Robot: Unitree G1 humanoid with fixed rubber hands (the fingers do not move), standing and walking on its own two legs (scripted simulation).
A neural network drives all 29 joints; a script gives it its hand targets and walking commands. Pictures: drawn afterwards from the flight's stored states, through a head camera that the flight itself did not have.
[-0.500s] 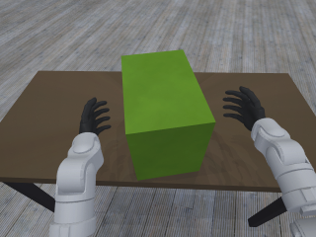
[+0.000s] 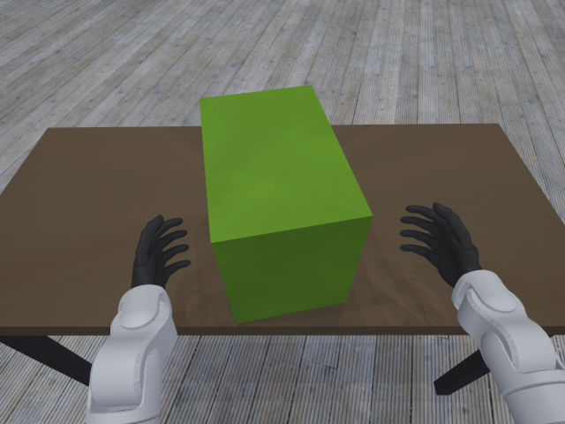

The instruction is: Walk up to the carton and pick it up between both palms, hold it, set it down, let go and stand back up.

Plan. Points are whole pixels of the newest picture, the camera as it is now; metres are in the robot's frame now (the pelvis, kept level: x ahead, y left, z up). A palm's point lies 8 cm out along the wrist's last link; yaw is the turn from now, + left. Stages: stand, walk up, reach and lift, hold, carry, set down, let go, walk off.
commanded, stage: set down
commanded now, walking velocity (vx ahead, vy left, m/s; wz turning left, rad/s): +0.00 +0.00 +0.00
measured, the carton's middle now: (274, 202) +0.45 +0.09 +0.03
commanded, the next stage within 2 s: none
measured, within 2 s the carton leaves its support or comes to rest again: neither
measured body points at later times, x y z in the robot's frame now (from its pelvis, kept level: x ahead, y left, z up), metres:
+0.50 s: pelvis +0.00 +0.00 +0.00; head +0.03 +0.01 +0.45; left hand +0.23 +0.21 +0.04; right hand +0.27 -0.19 +0.03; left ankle +0.06 +0.15 -0.75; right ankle +0.01 -0.07 -0.75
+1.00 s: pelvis +0.01 +0.01 +0.00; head +0.03 +0.02 +0.45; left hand +0.20 +0.20 -0.01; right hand +0.22 -0.21 +0.00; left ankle +0.06 +0.15 -0.75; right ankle +0.01 -0.07 -0.75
